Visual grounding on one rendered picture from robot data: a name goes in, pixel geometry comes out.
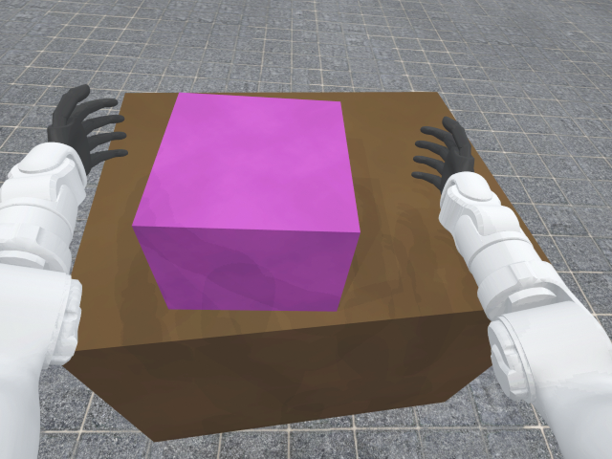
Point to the robot right forearm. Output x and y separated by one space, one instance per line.
509 274

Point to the left robot hand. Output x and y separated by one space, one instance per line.
70 128

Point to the carton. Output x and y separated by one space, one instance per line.
250 205

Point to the robot right upper arm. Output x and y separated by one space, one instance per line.
555 358

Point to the robot left forearm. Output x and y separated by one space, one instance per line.
38 208

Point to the robot left upper arm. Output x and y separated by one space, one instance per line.
39 318

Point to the right robot hand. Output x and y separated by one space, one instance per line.
457 154

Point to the pedestal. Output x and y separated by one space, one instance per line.
409 330

